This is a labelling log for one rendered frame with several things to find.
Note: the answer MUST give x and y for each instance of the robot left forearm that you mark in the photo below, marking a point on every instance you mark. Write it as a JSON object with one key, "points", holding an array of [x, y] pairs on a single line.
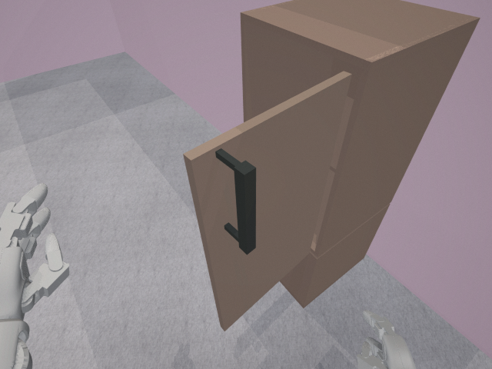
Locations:
{"points": [[14, 353]]}

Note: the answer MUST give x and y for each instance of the cupboard door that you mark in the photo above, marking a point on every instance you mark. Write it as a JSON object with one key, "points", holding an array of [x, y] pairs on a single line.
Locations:
{"points": [[291, 145]]}

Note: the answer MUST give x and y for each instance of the left robot hand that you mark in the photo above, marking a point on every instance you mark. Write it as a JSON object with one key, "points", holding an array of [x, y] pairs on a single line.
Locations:
{"points": [[18, 233]]}

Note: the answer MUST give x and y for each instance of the handle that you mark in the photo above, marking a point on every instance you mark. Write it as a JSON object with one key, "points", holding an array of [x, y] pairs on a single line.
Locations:
{"points": [[245, 190]]}

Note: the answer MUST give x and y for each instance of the right robot hand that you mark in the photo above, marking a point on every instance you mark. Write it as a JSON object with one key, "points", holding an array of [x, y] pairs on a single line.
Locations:
{"points": [[393, 353]]}

